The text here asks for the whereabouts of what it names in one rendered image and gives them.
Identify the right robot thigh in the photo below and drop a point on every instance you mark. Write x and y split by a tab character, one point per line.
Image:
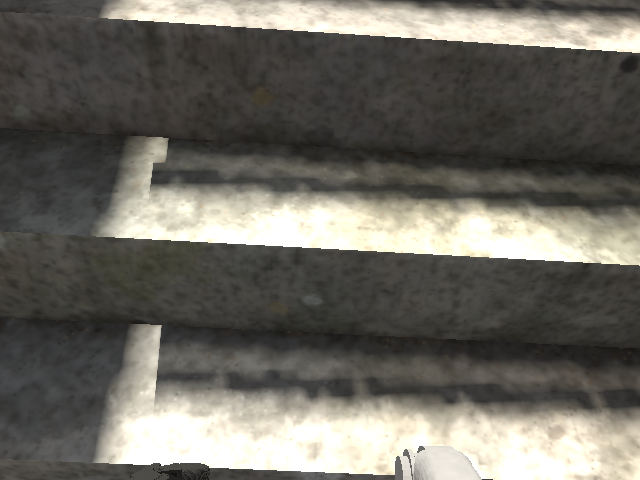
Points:
434	463

